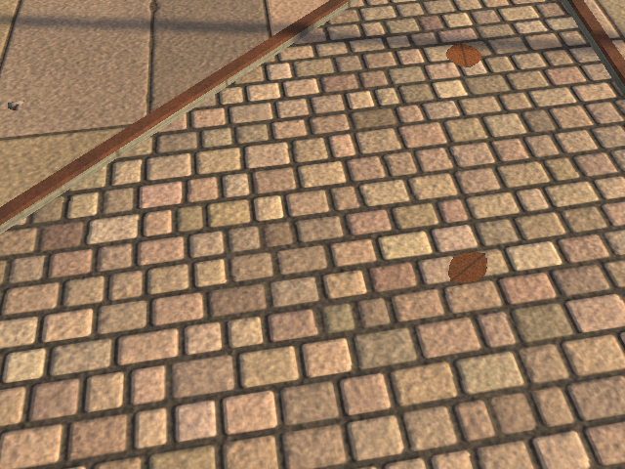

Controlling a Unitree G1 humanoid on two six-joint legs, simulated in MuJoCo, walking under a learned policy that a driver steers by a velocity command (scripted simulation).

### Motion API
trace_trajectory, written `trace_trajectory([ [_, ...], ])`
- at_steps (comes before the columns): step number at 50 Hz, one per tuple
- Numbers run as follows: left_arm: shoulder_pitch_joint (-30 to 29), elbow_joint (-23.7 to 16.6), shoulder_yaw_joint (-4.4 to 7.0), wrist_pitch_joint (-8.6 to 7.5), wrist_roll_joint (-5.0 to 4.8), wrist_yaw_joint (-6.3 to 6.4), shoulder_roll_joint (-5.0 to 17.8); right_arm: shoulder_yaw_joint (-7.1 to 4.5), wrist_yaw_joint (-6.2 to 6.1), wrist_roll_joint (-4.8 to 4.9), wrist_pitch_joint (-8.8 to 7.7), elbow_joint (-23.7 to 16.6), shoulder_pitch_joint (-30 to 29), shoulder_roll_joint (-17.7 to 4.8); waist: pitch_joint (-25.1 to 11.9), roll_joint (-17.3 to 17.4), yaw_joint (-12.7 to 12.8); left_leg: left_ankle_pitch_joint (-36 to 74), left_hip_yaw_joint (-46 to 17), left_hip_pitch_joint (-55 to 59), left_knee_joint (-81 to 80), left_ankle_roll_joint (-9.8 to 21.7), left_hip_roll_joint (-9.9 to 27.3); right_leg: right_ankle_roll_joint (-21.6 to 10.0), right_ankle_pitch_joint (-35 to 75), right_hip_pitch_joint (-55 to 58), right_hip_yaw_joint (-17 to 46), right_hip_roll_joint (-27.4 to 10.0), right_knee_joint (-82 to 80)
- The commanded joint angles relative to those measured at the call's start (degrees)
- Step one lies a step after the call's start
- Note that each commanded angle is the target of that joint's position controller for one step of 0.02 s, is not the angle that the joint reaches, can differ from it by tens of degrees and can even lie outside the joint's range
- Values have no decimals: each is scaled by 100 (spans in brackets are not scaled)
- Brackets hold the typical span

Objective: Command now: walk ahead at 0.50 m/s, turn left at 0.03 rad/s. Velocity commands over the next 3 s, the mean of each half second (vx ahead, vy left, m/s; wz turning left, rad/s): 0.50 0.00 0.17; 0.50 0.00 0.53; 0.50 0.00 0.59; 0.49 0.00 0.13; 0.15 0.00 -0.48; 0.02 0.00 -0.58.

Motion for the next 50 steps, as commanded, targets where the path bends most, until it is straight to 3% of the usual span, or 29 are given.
trace_trajectory([
  [1, 555, -136, 164, -27, 85, 49, 626, -184, -7, -41, -171, -619, -394, -685, -446, -350, 214, 688, -122, -1987, 202, -33, 726, -997, 231, 1885, 2188, -1584, -1776],
  [3, 496, -88, 167, -94, 57, 30, 617, -143, -26, -61, -54, -503, -101, -457, -459, -521, 40, 874, -40, -1617, -77, -146, 796, -1081, 668, 1468, 1787, -1434, -2062],
  [5, 535, 20, 196, -138, 20, 47, 726, -116, -59, -105, 14, -561, -268, -368, -285, -496, 5, 1125, 32, -1769, -516, -278, 867, -1135, 1024, 1262, 1417, -1399, -2256],
  [10, 830, 213, 240, -51, -28, 151, 913, -32, -1, -118, -84, -812, -1314, -179, -34, -407, 334, 2750, 225, -1827, -2501, -369, 764, -873, 1154, 1416, 724, -1109, -2380],
  [13, 1105, 382, 272, -9, -44, 163, 1041, -10, 97, -40, -123, -906, -1748, -171, 32, -426, 550, 3188, 350, -1727, -3143, -295, 633, -811, 921, 1808, 544, -1289, -2376],
  [16, 1223, 554, 307, 76, -59, 186, 1070, -32, 198, -4, -119, -1075, -2037, -257, 146, -399, 571, 2792, 252, -1984, -3439, -58, 569, -702, 1092, 2509, 449, -1608, -2191],
  [18, 1149, 592, 349, 147, -71, 223, 1135, -67, 259, -22, -111, -1139, -2010, -341, 100, -422, 462, 2256, 309, -1919, -3522, 131, 454, -580, 1762, 2893, 324, -1738, -1855],
  [19, 1050, 573, 368, 181, -71, 250, 1191, -116, 270, -42, -104, -1116, -1792, -432, -60, -483, 312, 2003, 446, -1575, -3541, 236, 308, -494, 2643, 2991, 213, -1722, -1492],
  [20, 921, 538, 376, 231, -66, 282, 1220, -209, 264, -63, -94, -998, -1280, -570, -402, -497, 6, 1967, 652, -846, -3644, 365, 91, -366, 3607, 2960, 8, -1596, -776],
  [21, 941, 480, 330, 280, -22, 331, 1104, -378, 225, -54, -77, -760, -455, -848, -913, -351, -352, 2086, 708, 353, -3745, 526, -119, -173, 3922, 2566, -283, -1321, 385],
  [22, 1061, 294, 202, 262, 141, 383, 857, -533, 150, -38, -29, -629, 451, -1339, -1602, 450, -612, 2306, -796, 2032, -3663, 917, 861, 69, 2203, 1217, -469, -999, 2269],
  [23, 1635, 127, -4, 105, 178, 278, 226, -571, 186, 3, -57, -633, 423, -1679, -2073, 1719, -75, 909, -3820, 3714, -4434, 1950, 1929, 393, -2237, -1208, 77, 204, 3953],
  [24, 1177, 172, 91, -79, -10, 188, 786, -421, 190, 32, -74, -692, 466, -1057, -2026, 1011, -434, 228, -3989, 3786, -4864, 1801, 1897, 296, -2334, -1873, 915, -82, 4446],
  [25, 638, -21, 142, -204, -172, 135, 983, -373, 168, -22, -94, -740, 180, -898, -1279, 746, -450, 662, -3210, 3166, -4950, 1599, 1720, 193, -1785, -2163, 867, -311, 4372],
  [26, 380, -79, 122, -273, -117, 157, 921, -360, 157, -52, -99, -811, -122, -865, -929, 145, -310, 1311, -2667, 2470, -4982, 1483, 1514, 174, -1346, -2008, 819, -535, 4048],
  [27, 257, -101, 155, -288, 21, 184, 931, -320, 148, -72, -87, -879, -390, -741, -653, -62, -147, 1979, -2255, 1845, -5083, 1425, 1336, 236, -1076, -1751, 803, -673, 3588],
  [28, 310, -131, 177, -248, 71, 182, 923, -281, 128, -134, -85, -949, -534, -656, -621, 105, 34, 2454, -2047, 1451, -5194, 1423, 1213, 293, -901, -1408, 847, -763, 3384],
  [31, 391, -182, 158, -89, 116, 197, 735, -310, 47, -75, -86, -964, -556, -719, -477, 188, 189, 3026, -1610, 810, -5417, 1515, 1037, 573, -709, -1186, 709, -749, 2743],
  [33, -15, -329, 121, -41, 127, 221, 621, -360, -33, -57, -76, -900, -408, -873, -284, 170, 84, 3076, -1359, 544, -5495, 1440, 891, 728, -111, -1262, 640, -665, 2001],
  [37, -834, -547, 58, -91, 74, 175, 440, -380, -119, -17, -5, -751, -79, -926, -188, 294, -234, 2482, -1099, 199, -5372, 1072, 546, 780, 1296, -637, 593, -318, 422],
  [39, -1105, -650, 77, -127, 17, 139, 495, -389, -130, 11, 27, -656, 120, -939, -171, 328, -329, 2256, -1322, 300, -5238, 1012, 633, 739, 1476, -444, 655, -212, 98],
  [42, -1139, -700, 158, -182, -9, 88, 684, -386, -163, 28, 91, -603, 195, -871, -193, 431, -255, 2107, -1818, 874, -4747, 912, 831, 577, 1042, -363, 858, -192, -290],
  [44, -788, -628, 229, -227, -15, 92, 798, -404, -168, 5, 142, -623, 88, -869, -261, 598, -45, 2400, -2039, 1025, -4360, 819, 873, 388, 550, 84, 790, -175, -426],
  [45, -287, -502, 305, -250, 12, 126, 906, -362, -154, -7, 154, -663, 2, -748, -516, 572, 223, 2698, -1937, 921, -3890, 684, 645, 224, 593, 852, 694, -194, -672],
  [46, 476, -415, 388, -273, 103, 168, 1133, -252, -123, -68, 140, -762, -58, -462, -1230, 282, 582, 2427, -1618, 414, -2656, 500, 341, -108, 500, 2232, 1208, -841, -493],
  [47, 1204, -288, 525, -203, 181, 200, 1603, -139, -124, 39, 93, -870, 609, -113, -2157, -1121, 520, 643, -773, -1478, -723, 41, -481, -964, -452, 4420, 3327, -2144, -648],
  [48, 1303, -213, 475, -143, 27, 147, 1324, -142, -127, 65, 56, -892, 776, -390, -2159, -1794, 460, -934, -680, -2498, 282, -54, -285, -1170, -1678, 4579, 4830, -2652, -1197],
  [49, 1017, -291, 366, -112, -12, 165, 905, -266, -123, 86, 77, -849, 341, -841, -1318, -1068, 549, -469, -728, -2821, 707, -100, 33, -936, -2151, 3847, 4210, -2455, -1354],
  [50, 727, -332, 315, -67, 24, 183, 758, -294, -128, 38, 114, -918, -73, -906, -765, -621, 513, -27, -476, -2745, 715, -135, 234, -738, -1672, 3095, 3383, -2222, -1437],
])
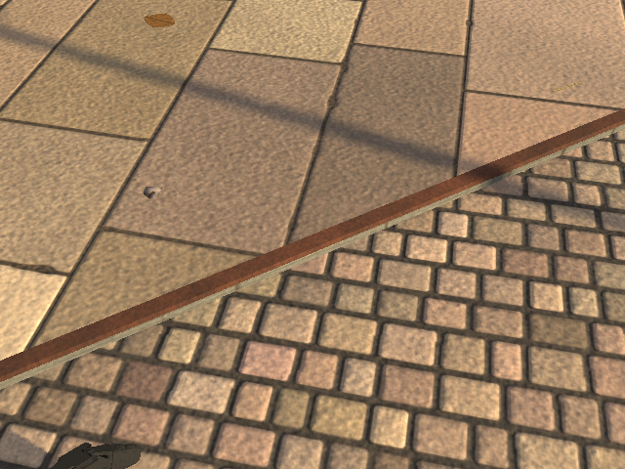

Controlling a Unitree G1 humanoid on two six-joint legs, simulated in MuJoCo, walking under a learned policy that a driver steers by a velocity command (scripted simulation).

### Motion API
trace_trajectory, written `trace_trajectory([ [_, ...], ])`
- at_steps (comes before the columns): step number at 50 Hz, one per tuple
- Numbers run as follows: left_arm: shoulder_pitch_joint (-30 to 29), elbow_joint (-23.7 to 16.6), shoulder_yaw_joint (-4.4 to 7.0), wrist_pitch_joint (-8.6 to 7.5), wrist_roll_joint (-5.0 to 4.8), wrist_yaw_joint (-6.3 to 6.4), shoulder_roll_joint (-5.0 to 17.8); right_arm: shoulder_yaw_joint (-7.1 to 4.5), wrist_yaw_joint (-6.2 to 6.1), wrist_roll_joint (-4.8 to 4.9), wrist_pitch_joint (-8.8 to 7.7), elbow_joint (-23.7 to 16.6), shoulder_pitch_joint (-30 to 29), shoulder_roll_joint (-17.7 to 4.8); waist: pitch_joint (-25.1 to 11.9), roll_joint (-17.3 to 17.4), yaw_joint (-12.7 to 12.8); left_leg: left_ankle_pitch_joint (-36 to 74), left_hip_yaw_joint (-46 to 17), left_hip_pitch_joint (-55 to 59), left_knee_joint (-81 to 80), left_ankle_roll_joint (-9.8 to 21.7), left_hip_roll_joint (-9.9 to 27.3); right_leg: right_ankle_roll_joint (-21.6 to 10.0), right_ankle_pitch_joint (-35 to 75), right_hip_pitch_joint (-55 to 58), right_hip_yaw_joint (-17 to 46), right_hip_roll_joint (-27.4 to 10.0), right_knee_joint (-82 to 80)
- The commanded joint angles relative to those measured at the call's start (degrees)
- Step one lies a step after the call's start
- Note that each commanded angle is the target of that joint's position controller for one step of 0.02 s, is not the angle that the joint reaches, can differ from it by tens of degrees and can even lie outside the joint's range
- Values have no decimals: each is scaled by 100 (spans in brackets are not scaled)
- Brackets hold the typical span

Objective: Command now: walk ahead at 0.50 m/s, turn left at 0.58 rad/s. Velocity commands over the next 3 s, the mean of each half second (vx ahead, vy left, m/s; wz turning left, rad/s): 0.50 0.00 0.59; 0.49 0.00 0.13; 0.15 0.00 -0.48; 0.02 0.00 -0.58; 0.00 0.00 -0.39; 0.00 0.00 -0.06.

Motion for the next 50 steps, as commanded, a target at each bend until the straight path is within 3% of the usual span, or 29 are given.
trace_trajectory([
  [1, 857, -51, 232, 74, 4, 52, 656, -183, 4, -58, -83, -641, -427, -797, -182, -554, 605, 540, 138, -2698, 1203, -136, 762, -912, -1030, 2382, 2461, -2003, -1556],
  [3, 681, 21, 193, 44, 52, 59, 542, -183, 48, -28, -24, -656, -399, -568, 29, -807, 402, 882, 237, -2266, 874, -134, 1018, -815, -363, 1705, 1622, -1680, -1869],
  [5, 699, 117, 232, -13, 10, 48, 601, -145, 68, -20, 34, -724, -469, -363, 70, -797, 373, 1095, 345, -2269, 664, -173, 1097, -912, 113, 1551, 1122, -1649, -2085],
  [8, 786, 266, 309, -36, 9, 53, 800, -114, 93, -56, 37, -873, -777, -281, 93, -587, 406, 1709, 340, -2540, 10, -249, 1166, -1016, 805, 1745, 580, -1714, -2215],
  [12, 860, 395, 338, 36, -20, 79, 952, -56, 233, -47, -50, -995, -1361, -180, 191, -486, 611, 2805, 656, -2287, -1287, -195, 1087, -839, 1300, 1931, -259, -1543, -2216],
  [17, 1247, 624, 406, 190, -143, 96, 1190, -34, 397, -26, -56, -1334, -2101, -171, 421, -460, 793, 2590, 1040, -2207, -2194, 36, 934, -683, 1760, 2621, -684, -1782, -1999],
  [20, 1211, 633, 482, 306, -223, 146, 1436, -186, 424, -75, -5, -1372, -1732, -464, 18, -701, 396, 1709, 1471, -1300, -2360, 379, 447, -505, 4304, 2931, -1006, -1809, -887],
  [21, 1148, 613, 486, 350, -246, 170, 1465, -317, 402, -72, 17, -1213, -1052, -681, -360, -664, -22, 1750, 1581, -375, -2593, 561, 204, -398, 4831, 2749, -1160, -1701, 71],
  [22, 1155, 576, 421, 353, -217, 199, 1322, -513, 317, -49, 57, -930, -32, -1017, -870, -453, -531, 2047, 1380, 1231, -2877, 798, 106, -192, 4286, 1885, -1270, -1490, 1430],
  [23, 1429, 369, 206, 297, 64, 170, 663, -631, 190, -2, 96, -815, 425, -1575, -1332, 824, -359, 1995, -808, 3128, -2905, 1379, 1446, 103, 199, -251, -1256, -929, 3414],
  [24, 1450, 89, 68, 92, 34, 102, 490, -587, 235, -12, -23, -1055, 270, -1750, -2270, 1326, -109, 787, -3897, 4077, -3908, 2393, 2464, 259, -2680, -1791, -21, 48, 4825],
  [25, 769, -11, 207, -55, -194, 28, 1043, -439, 277, -52, -111, -1017, 229, -1209, -1839, 544, -439, 676, -3329, 3832, -4198, 2028, 2290, 177, -2206, -2411, 557, -320, 4955],
  [26, 528, -116, 183, -145, -270, -1, 1031, -374, 276, -68, -170, -970, 20, -1024, -1110, 425, -304, 1034, -2495, 3060, -4234, 1802, 2071, 71, -1681, -2462, 465, -539, 4560],
  [27, 596, 6, 169, -163, -161, 39, 945, -310, 264, -69, -189, -980, -394, -850, -724, -73, 1, 1634, -1841, 2206, -4252, 1579, 1828, 92, -1272, -2095, 437, -798, 4041],
  [28, 689, 81, 205, -121, -46, 56, 994, -237, 246, -112, -200, -1034, -705, -651, -505, -2, 198, 2341, -1390, 1576, -4337, 1484, 1660, 154, -1012, -1697, 423, -952, 3619],
  [29, 817, 134, 216, -49, -24, 35, 984, -190, 223, -174, -205, -1077, -868, -570, -434, 132, 347, 2746, -1165, 1148, -4473, 1461, 1558, 208, -849, -1355, 413, -1023, 3497],
  [32, 852, 178, 157, 103, 29, 32, 729, -194, 160, -168, -282, -883, -805, -666, -313, 115, 417, 3556, -580, 533, -4726, 1517, 1439, 455, -404, -1111, 228, -989, 2921],
  [35, 247, 24, 78, 115, 26, 31, 546, -197, 82, -155, -291, -686, -636, -744, -63, 153, 204, 3382, -96, 401, -4839, 1297, 1202, 541, 721, -1150, 174, -912, 1724],
  [37, -98, -28, 37, 93, -26, -13, 463, -191, 71, -142, -290, -565, -510, -782, 34, 211, 36, 2922, 112, 402, -4872, 1138, 1131, 506, 1444, -939, 105, -772, 924],
  [40, -455, -117, 25, 70, -132, -94, 504, -196, 95, -130, -314, -329, -229, -847, 224, 238, -162, 2507, 87, 801, -4928, 1092, 1425, 338, 1770, -994, 109, -709, 421],
  [43, -640, -261, 36, 63, -144, -195, 579, -221, 87, -134, -280, -121, -101, -876, 361, 207, -171, 2866, 115, 1617, -4691, 993, 1782, 31, 1187, -1434, 182, -670, 163],
  [45, -504, -285, 53, 68, -137, -253, 633, -252, 57, -126, -232, -47, -148, -931, 277, 239, -53, 3617, 253, 1998, -4390, 857, 1893, -170, 626, -1331, 134, -556, 97],
  [46, -249, -243, 93, 78, -129, -259, 715, -264, 40, -141, -206, -55, -243, -975, 94, 291, 97, 4533, 391, 2073, -4057, 760, 1839, -278, 391, -935, 0, -392, 74],
  [47, 325, -93, 188, 83, -77, -242, 863, -255, 14, -167, -158, -90, -407, -982, -268, 256, 431, 5719, 640, 2020, -3233, 595, 1611, -408, 469, -118, -219, -131, -67],
  [48, 1008, 65, 318, 88, -21, -207, 1129, -204, -45, -214, -121, -175, -413, -887, -799, 58, 742, 6004, 940, 1607, -2038, 341, 1276, -551, 1137, 1026, -125, -85, -108],
  [49, 1491, 4, 453, 81, 88, -174, 1782, -77, -75, -316, -185, -427, 106, -555, -1659, -999, 585, 3924, 1171, -334, 131, -137, 643, -1347, 2586, 3206, 1914, -1443, 120],
  [50, 1619, 18, 407, 112, -6, -180, 1559, 30, -24, -362, -278, -339, 342, -326, -2376, -1844, 564, -561, 707, -1679, 1689, -458, -267, -2156, 3123, 4308, 4053, -2284, -631],
])
Over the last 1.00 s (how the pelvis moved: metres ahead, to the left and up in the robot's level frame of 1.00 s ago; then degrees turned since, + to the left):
0.58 0.07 0.00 23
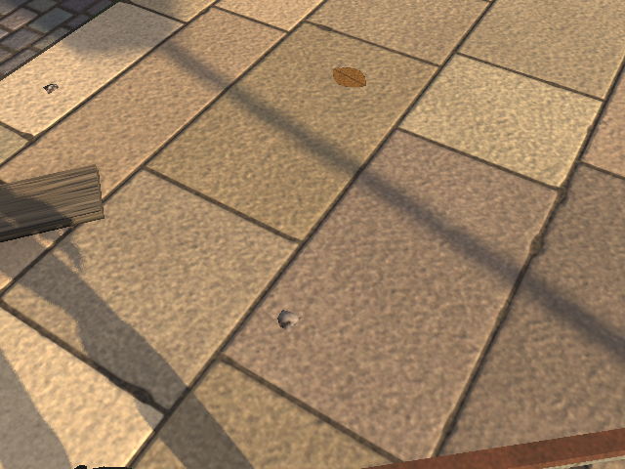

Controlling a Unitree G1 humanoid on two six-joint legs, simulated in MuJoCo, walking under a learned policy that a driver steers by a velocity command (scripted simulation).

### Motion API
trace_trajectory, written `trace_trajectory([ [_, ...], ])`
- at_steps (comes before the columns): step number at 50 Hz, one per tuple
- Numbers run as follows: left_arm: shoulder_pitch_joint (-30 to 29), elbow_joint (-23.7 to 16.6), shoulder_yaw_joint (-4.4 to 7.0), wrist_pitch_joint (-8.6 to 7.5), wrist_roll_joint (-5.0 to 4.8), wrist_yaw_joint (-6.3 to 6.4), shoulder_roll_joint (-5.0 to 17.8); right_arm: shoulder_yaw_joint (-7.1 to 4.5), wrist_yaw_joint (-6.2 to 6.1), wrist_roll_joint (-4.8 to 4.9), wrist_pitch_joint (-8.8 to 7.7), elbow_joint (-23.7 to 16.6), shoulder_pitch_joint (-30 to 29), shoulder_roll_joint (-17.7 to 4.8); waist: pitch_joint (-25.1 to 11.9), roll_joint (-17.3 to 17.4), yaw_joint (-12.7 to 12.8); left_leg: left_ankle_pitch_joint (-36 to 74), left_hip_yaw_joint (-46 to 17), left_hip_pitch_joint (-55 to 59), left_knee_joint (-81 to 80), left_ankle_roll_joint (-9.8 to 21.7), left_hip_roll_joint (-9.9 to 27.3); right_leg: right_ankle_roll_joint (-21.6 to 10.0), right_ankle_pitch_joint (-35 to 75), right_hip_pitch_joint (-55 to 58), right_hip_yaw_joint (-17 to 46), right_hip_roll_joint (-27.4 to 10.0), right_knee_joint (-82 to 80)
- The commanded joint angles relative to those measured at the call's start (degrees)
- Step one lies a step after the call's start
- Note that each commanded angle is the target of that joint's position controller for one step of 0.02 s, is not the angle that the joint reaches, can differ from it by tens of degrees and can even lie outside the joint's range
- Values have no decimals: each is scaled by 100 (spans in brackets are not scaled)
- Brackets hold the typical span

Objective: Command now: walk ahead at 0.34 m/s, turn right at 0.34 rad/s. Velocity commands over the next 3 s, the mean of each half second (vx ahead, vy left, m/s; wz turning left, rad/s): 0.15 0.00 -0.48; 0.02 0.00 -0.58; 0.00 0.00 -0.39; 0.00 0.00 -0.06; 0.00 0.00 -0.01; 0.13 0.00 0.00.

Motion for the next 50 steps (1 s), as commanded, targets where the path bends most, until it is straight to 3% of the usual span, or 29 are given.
trace_trajectory([
  [1, 1380, -216, 327, 16, -54, 51, 1089, -49, 66, 29, -258, -520, 463, -732, -2319, -932, 624, -710, -785, -3215, 3941, -222, -155, -1657, 2471, 4733, 3804, -2077, -982],
  [2, 1058, -297, 304, 62, -61, 87, 956, -42, 91, 141, -284, -670, -62, -742, -1652, -505, 615, -417, -656, -3383, 3806, -196, 82, -1454, 2527, 4044, 3030, -1856, -979],
  [3, 806, -341, 284, 106, -69, 111, 892, -46, 60, 92, -269, -742, -417, -734, -1004, -5, 523, -174, -491, -3463, 3437, -214, 267, -1317, 2943, 3210, 2460, -1630, -1080],
  [5, 622, -417, 266, 155, -7, 172, 841, -84, -20, -4, -140, -823, -472, -707, -722, -74, 242, 160, -475, -2934, 2798, -254, 440, -1199, 3205, 2209, 2105, -1331, -1312],
  [7, 523, -444, 304, 189, 25, 208, 923, -44, -76, -14, -37, -746, -219, -521, -759, -319, 85, 296, -405, -2704, 2362, -392, 370, -1237, 3528, 1813, 1883, -1197, -1416],
  [10, 554, -419, 367, 278, -45, 314, 1073, -29, -155, -42, 44, -742, -346, -452, -942, -368, 86, 813, -391, -2704, 1633, -578, 234, -1147, 3562, 1706, 1751, -1067, -1329],
  [14, 560, -440, 371, 491, -121, 458, 1047, -43, -148, 15, 130, -808, -832, -433, -942, -512, 232, 1417, -524, -2692, 924, -665, 112, -801, 2004, 1685, 1991, -872, -1237],
  [17, 618, -459, 382, 607, -105, 521, 1040, -43, -103, 51, 97, -932, -1275, -403, -726, -673, 377, 1407, -643, -2738, 309, -639, 19, -738, 1069, 1812, 2405, -843, -1186],
  [22, 702, -515, 412, 702, -151, 535, 1043, -125, -9, 61, -107, -951, -1374, -553, -678, -791, 429, 1262, -701, -2010, -1043, -419, -156, -585, 1670, 2224, 3026, -739, -724],
  [24, 749, -506, 434, 755, -243, 553, 1085, -221, 24, 66, -146, -825, -1265, -612, -752, -357, 344, 2398, -599, -922, -1936, -264, -79, -258, 1415, 1973, 2876, -314, -453],
  [25, 714, -567, 409, 750, -194, 548, 1003, -298, 9, 71, -123, -752, -1021, -761, -984, -128, 279, 3030, -833, -140, -1932, -83, 390, -72, 871, 1588, 2686, -117, -149],
  [26, 883, -662, 369, 731, -158, 509, 831, -390, -19, 30, -62, -656, -736, -1064, -1350, 765, 362, 4506, -1638, 952, -1554, 463, 1227, 213, -293, 687, 2187, 292, 501],
  [27, 872, -706, 308, 713, -146, 448, 656, -441, -51, -3, 33, -567, -513, -1061, -1486, 1677, 200, 5095, -2671, 1433, -1682, 1238, 2268, 478, -2769, -324, 1488, 639, 1359],
  [28, 732, -623, 422, 702, -124, 399, 1001, -387, -94, -5, 60, -716, -728, -820, -1183, 1067, 102, 5004, -2631, 1019, -1752, 1474, 2539, 711, -3171, -553, 1297, 315, 2560],
  [29, 634, -575, 488, 743, -161, 384, 1086, -327, -141, -28, 87, -804, -935, -648, -1003, 646, 191, 4632, -2139, 551, -1748, 1357, 2248, 821, -2861, -447, 1137, 114, 3019],
  [30, 657, -528, 488, 823, -160, 390, 1037, -282, -156, -18, 110, -837, -1208, -528, -813, 554, 319, 4302, -1640, 187, -1759, 1225, 1912, 920, -2537, -326, 973, 12, 3232],
  [33, 756, -531, 322, 933, -171, 328, 564, -261, -181, -45, 244, -852, -1518, -516, -648, 1074, 451, 4128, -622, -350, -1812, 1136, 1297, 1082, -1938, 51, 291, -58, 2944],
  [35, 565, -657, 221, 917, -177, 236, 433, -307, -217, -26, 342, -902, -1588, -630, -698, 1313, 368, 3995, -303, -461, -1716, 1185, 1262, 1057, -1865, 514, 112, -220, 2034],
  [37, 465, -730, 203, 896, -171, 121, 520, -361, -226, 19, 381, -933, -1544, -774, -855, 1417, 281, 3704, -335, -416, -1576, 1230, 1427, 969, -1651, 987, 44, -330, 1214],
  [39, 902, -556, 273, 893, -169, 65, 689, -358, -239, 97, 377, -967, -1607, -784, -937, 1283, 464, 3137, -257, -637, -1182, 1112, 1481, 795, -995, 1655, -168, -252, 250],
  [40, 1250, -363, 326, 888, -135, 66, 764, -327, -244, 142, 361, -935, -1513, -660, -889, 932, 556, 2600, -69, -1019, -668, 938, 1328, 647, -819, 2160, -175, -104, -307],
  [41, 1327, -294, 349, 857, -67, 103, 832, -281, -221, 91, 350, -825, -1273, -443, -454, 146, 517, 1462, 328, -1810, 302, 593, 1000, 451, -318, 2428, 308, -200, -769],
  [42, 1278, -513, 438, 762, 10, 183, 1517, -195, -192, -180, 389, -935, -1002, -89, -202, -1579, 140, -1214, 496, -3521, 2122, 24, 349, -129, 2246, 2859, 2652, -1718, -727],
  [43, 1173, -707, 451, 592, 290, 111, 1784, -191, -221, -65, 384, -1249, -1525, -295, -672, -1591, 475, -1292, -314, -3592, 2854, -142, 105, -1138, 2509, 2129, 3673, -2406, -1323],
  [44, 793, -739, 435, 476, 346, 89, 1604, -253, -274, 92, 424, -1257, -1686, -542, -399, -1112, 411, -832, -451, -3554, 3149, -215, 189, -1210, 1496, 1835, 3383, -2147, -1545],
  [45, 508, -689, 382, 432, 215, 141, 1355, -297, -307, 115, 455, -1181, -1656, -643, -205, -898, 282, -308, -480, -3571, 3081, -239, 294, -921, 759, 1718, 2941, -1784, -1520],
  [46, 348, -664, 323, 450, 75, 223, 1140, -306, -335, 78, 466, -1060, -1599, -596, -219, -753, 219, 78, -513, -3510, 2982, -309, 377, -694, 395, 1745, 2648, -1497, -1431],
  [47, 257, -659, 288, 471, -13, 306, 1059, -325, -329, 53, 461, -1034, -1484, -614, -289, -892, 151, 357, -513, -3323, 2872, -385, 355, -628, 483, 1700, 2402, -1312, -1397],
  [50, 453, -687, 249, 497, -19, 455, 869, -290, -242, 66, 373, -987, -1376, -446, -654, -810, 232, 647, -469, -3160, 2770, -509, 188, -729, 1133, 2116, 2280, -1190, -1237],
])
Over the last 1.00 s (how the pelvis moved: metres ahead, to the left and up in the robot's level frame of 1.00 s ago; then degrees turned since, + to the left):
0.54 0.12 -0.01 18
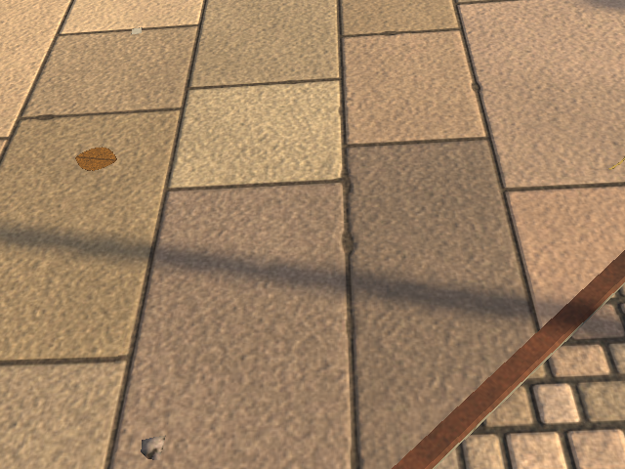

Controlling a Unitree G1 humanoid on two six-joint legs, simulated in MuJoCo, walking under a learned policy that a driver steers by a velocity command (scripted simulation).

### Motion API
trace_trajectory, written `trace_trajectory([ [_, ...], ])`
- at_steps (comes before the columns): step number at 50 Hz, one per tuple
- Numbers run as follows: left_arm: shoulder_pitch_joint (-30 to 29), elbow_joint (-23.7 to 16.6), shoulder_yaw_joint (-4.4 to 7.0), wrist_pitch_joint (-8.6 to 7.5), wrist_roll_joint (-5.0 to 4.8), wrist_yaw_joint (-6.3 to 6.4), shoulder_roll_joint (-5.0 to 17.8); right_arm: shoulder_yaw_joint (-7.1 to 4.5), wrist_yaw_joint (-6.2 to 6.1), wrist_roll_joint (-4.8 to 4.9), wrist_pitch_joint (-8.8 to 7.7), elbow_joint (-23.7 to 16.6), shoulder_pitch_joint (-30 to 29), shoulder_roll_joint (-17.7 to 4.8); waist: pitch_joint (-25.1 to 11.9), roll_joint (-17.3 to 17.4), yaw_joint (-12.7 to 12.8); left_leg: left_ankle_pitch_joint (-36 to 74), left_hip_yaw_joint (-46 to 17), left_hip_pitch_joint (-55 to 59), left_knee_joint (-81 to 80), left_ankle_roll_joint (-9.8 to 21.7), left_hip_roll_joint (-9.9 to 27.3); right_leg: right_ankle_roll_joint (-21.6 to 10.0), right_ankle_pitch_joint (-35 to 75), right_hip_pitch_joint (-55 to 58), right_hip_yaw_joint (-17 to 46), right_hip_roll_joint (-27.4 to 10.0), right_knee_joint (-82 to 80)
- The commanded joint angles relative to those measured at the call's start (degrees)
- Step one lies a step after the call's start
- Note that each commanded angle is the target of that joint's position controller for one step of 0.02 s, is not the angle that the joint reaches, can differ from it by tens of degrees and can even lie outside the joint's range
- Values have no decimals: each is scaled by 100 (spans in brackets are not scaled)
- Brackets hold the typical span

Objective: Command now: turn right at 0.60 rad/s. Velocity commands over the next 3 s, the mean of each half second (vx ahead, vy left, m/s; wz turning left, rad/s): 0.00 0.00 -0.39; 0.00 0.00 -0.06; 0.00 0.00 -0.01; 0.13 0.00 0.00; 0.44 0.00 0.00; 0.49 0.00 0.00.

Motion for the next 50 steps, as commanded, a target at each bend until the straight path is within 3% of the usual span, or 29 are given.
trace_trajectory([
  [1, -273, -501, 291, -96, -46, 174, 968, -101, 31, 5, -159, -439, -161, -396, -896, -981, -45, 295, -226, -403, -113, -176, 23, -853, 2123, 1122, 1729, -1335, -1021],
  [5, -172, -518, 364, 2, -70, 240, 1061, -35, 93, 21, -245, -458, -322, -287, -877, -974, 91, 269, -278, -205, -1370, -236, -43, -872, 1812, 1340, 1995, -1286, -947],
  [11, -418, -585, 388, 113, -52, 144, 1044, -26, 241, 81, -356, -339, -32, -368, -826, -1234, 121, 131, -104, 988, -2648, -139, -128, -905, 1899, 786, 2286, -1200, -832],
  [14, -634, -574, 339, 155, -138, 126, 918, -12, 330, 62, -436, -249, 289, -295, -826, -1168, -113, 1062, 35, 1810, -4143, 65, -105, -673, 1855, 641, 2314, -995, -598],
  [15, -482, -517, 306, 139, -135, 127, 803, -19, 334, -15, -456, -239, 332, -357, -801, -953, -112, 1753, -123, 2256, -4630, 195, 107, -416, 1280, 412, 2194, -801, -505],
  [16, -208, -478, 236, 96, -1, 113, 574, -48, 313, -146, -461, -330, 352, -668, -924, -92, 63, 2666, -991, 2737, -4797, 515, 999, -58, 104, 18, 1646, -343, 211],
  [17, -37, -501, 262, 55, -32, 117, 589, -64, 316, -265, -431, -308, 211, -885, -689, 950, 297, 3556, -1867, 2513, -4837, 1367, 1777, 296, -1515, -518, 836, 410, 820],
  [18, -205, -488, 362, 30, 38, 146, 932, -12, 324, -263, -453, -353, 146, -653, -687, 929, 63, 3213, -2236, 2139, -4995, 1941, 2139, 601, -2162, -519, 636, 205, 1750],
  [19, -332, -446, 457, 36, -29, 161, 1125, 17, 314, -197, -467, -348, 77, -580, -563, 709, 7, 2817, -2036, 2085, -5004, 1912, 1940, 725, -2025, -619, 601, 124, 2363],
  [21, -294, -308, 452, 125, -36, 193, 907, 59, 274, -39, -473, -311, -88, -491, -449, 580, 36, 2385, -1541, 2151, -4898, 1592, 1531, 920, -1615, -779, 636, 20, 2750],
  [24, -280, -235, 291, 134, -54, 138, 411, 131, 267, -35, -409, -219, -94, -339, -484, 665, 47, 2815, -901, 2256, -4704, 1406, 1078, 1013, -1314, -418, 173, -179, 1773],
  [25, -406, -247, 235, 106, -56, 122, 284, 127, 267, -41, -372, -191, -8, -348, -554, 742, -61, 3004, -802, 2360, -4606, 1387, 998, 1009, -1273, -214, 8, -243, 1227],
  [27, -411, -180, 237, 75, -101, 107, 312, 115, 266, -30, -303, -115, 239, -440, -712, 793, -169, 3279, -866, 2563, -4436, 1430, 1014, 969, -827, 183, -190, -222, 223],
  [29, -161, -10, 255, 70, -62, 95, 405, 161, 291, 36, -305, -26, 387, -380, -709, 659, -47, 3219, -838, 2415, -4360, 1205, 937, 791, 636, 920, -235, -216, -1219],
  [30, -160, -42, 283, 78, 3, 119, 623, 196, 325, -5, -378, 27, 553, -324, -771, 404, -106, 2861, -824, 2178, -4352, 932, 888, 644, 1265, 1347, 108, -468, -1244],
  [31, -135, -55, 358, 98, 36, 164, 1006, 211, 398, -109, -476, 3, 676, -329, -864, -312, -323, 2421, -512, 1911, -4228, 686, 633, 425, 2205, 1596, 346, -788, -699],
  [32, -149, 64, 355, 91, 41, 115, 863, 223, 407, -100, -517, 55, 629, -270, -910, -728, -286, 1616, -77, 2175, -4247, 432, 283, 192, 1346, 1146, 264, -677, -540],
  [33, -193, 29, 295, 68, 50, 67, 608, 219, 397, -101, -509, 89, 348, -366, -702, -528, -111, 1352, 15, 2209, -4093, 291, 210, 152, 890, 882, 299, -617, -669],
  [34, -194, 98, 254, 43, 83, 70, 492, 226, 377, -83, -485, 92, 245, -289, -601, -498, -114, 1315, 44, 2195, -4064, 275, 205, 191, 648, 721, 327, -617, -764],
  [36, -205, 155, 229, -26, 65, 86, 466, 241, 319, -56, -398, 140, 273, -227, -314, -562, -133, 1426, 32, 2088, -4047, 283, 199, 270, 620, 525, 305, -554, -786],
  [40, -71, 286, 182, -97, 52, 124, 395, 235, 258, -45, -358, 328, 392, -194, -192, -533, -145, 1395, 25, 2120, -4044, 250, 195, 308, 441, 354, 287, -509, -790],
  [50, 85, 642, 140, -159, 28, 144, 291, 206, 185, -17, -344, 896, 557, -229, -196, -304, -128, 1545, 16, 2163, -4092, 143, 199, 271, 599, 446, 201, -427, -753],
])
Over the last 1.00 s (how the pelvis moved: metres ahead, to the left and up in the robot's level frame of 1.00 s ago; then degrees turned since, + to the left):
0.14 -0.02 0.02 -35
